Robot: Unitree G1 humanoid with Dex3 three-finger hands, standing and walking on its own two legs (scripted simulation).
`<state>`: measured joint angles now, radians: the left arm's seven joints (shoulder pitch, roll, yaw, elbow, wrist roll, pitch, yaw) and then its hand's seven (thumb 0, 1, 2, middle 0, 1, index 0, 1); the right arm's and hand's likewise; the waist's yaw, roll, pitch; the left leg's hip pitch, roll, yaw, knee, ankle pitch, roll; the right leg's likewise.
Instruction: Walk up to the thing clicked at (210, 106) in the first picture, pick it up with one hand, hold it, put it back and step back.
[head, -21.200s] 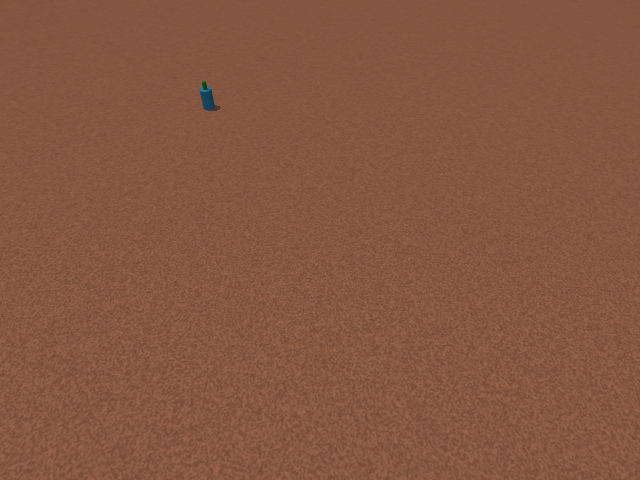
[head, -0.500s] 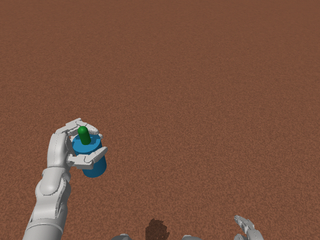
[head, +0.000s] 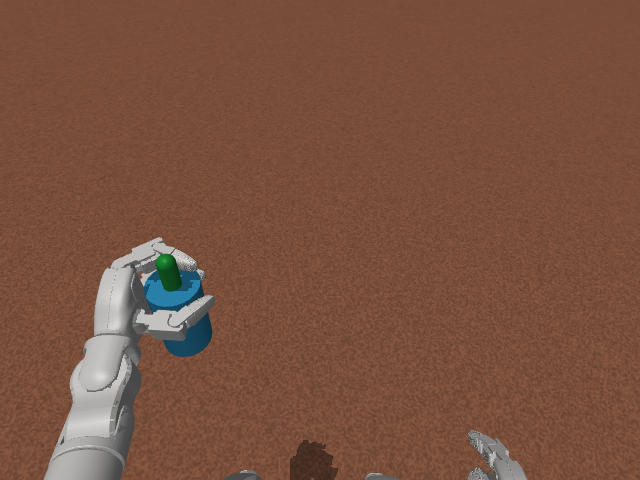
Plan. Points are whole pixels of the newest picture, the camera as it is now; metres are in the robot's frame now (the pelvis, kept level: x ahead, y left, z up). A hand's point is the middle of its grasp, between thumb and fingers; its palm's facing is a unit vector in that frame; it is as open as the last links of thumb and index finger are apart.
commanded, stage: hold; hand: left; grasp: from the side
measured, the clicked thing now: (177, 301) +0.33 +0.18 +0.03
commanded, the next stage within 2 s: crouch in 1.04 s
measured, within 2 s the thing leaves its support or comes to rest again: neither
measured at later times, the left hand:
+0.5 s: hand (176, 294) +0.32 +0.18 +0.05, palm faces +0.08 -1.00 -0.02, open 7.2 cm
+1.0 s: hand (174, 295) +0.32 +0.18 +0.05, palm faces +0.08 -1.00 -0.03, open 7.2 cm
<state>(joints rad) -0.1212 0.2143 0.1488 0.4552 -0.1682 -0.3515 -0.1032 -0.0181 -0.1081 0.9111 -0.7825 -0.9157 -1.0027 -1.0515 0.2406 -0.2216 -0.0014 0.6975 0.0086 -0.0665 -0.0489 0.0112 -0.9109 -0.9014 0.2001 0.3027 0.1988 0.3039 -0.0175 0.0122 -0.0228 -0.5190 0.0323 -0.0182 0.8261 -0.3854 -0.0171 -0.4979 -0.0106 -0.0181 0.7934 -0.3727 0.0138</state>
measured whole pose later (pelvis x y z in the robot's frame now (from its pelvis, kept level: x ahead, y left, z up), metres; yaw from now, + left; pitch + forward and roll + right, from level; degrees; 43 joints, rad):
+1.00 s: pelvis -0.01 +0.00 +0.00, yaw +0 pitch +4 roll -1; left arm -0.15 0.21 0.15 0.48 -0.16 -0.36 -0.09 -0.02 -0.11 0.92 -0.78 -0.92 -1.00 -1.06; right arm 0.23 -0.22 0.00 0.68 0.01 -0.08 -0.04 0.01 -0.91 -0.90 0.20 0.30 0.20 0.30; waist -0.02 0.01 -0.02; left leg -0.53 0.03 -0.02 0.84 -0.38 -0.02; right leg -0.51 -0.01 -0.02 0.80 -0.36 0.01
